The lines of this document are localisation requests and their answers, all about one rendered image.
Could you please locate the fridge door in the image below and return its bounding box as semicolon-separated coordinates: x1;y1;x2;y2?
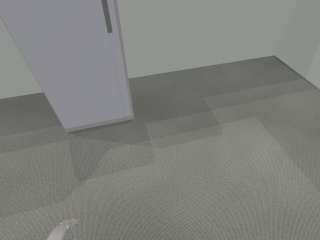
0;0;132;129

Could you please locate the handle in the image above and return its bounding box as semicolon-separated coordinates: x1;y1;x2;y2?
101;0;113;33

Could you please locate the left robot hand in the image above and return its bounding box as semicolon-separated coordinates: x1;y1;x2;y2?
47;219;79;240

